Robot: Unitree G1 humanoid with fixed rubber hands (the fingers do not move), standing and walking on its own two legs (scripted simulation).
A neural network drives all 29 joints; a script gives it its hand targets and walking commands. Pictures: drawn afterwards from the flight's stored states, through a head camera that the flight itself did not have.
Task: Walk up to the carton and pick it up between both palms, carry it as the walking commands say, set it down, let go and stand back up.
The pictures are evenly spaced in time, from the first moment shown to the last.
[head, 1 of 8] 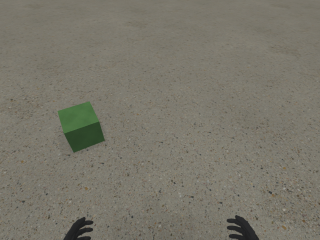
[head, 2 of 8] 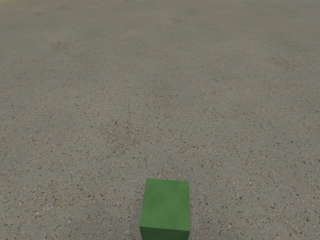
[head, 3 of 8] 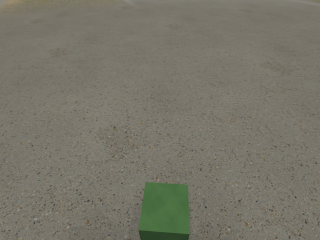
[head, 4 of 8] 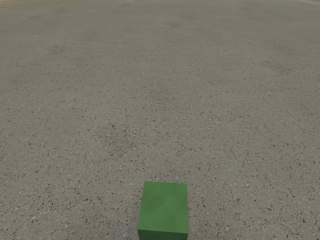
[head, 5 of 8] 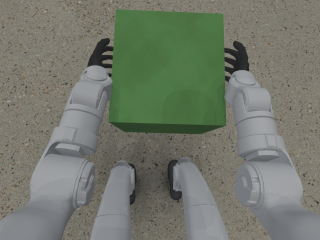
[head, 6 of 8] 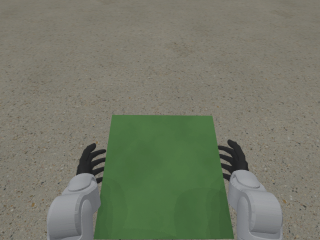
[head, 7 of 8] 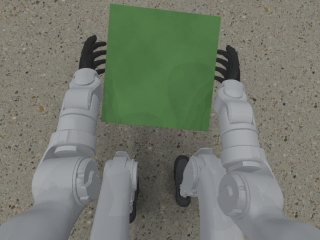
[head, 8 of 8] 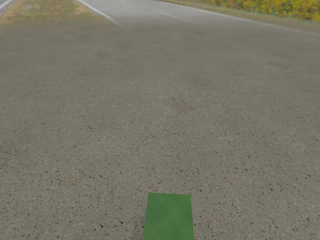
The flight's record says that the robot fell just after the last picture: no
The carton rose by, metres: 0.69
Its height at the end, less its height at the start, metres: +0.00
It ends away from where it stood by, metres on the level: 2.53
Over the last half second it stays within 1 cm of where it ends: yes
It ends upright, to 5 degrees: yes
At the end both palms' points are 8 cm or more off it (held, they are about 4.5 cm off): yes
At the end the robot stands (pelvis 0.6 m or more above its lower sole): yes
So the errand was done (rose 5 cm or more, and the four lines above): yes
